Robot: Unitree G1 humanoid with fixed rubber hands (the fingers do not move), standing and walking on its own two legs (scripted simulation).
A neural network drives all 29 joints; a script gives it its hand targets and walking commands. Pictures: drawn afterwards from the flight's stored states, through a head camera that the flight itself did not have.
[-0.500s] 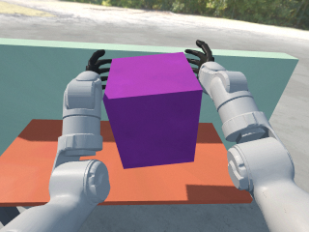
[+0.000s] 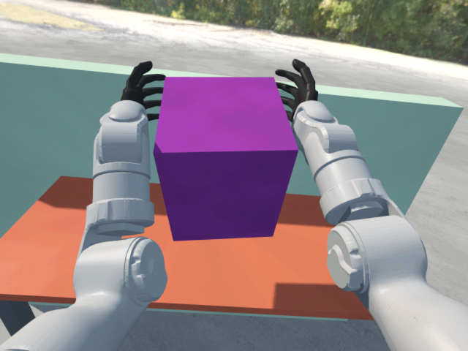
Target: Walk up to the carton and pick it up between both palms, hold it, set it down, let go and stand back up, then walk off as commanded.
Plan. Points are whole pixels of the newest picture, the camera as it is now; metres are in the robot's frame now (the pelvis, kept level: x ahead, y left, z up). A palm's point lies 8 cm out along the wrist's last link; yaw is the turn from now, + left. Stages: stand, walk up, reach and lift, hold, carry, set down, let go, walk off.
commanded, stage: set down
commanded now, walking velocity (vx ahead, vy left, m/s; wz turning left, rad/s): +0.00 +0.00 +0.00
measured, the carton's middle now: (222, 161) +0.35 +0.02 +0.24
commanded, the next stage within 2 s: none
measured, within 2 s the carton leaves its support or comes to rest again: neither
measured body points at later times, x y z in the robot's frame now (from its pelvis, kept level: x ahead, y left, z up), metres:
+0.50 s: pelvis -0.01 -0.01 +0.00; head -0.07 +0.03 +0.45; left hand +0.38 +0.15 +0.25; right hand +0.40 -0.11 +0.26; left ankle +0.03 +0.14 -0.75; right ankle -0.02 -0.10 -0.75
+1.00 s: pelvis -0.01 -0.02 +0.00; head -0.05 +0.01 +0.45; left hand +0.38 +0.15 +0.21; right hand +0.41 -0.12 +0.23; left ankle +0.03 +0.14 -0.75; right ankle -0.02 -0.10 -0.75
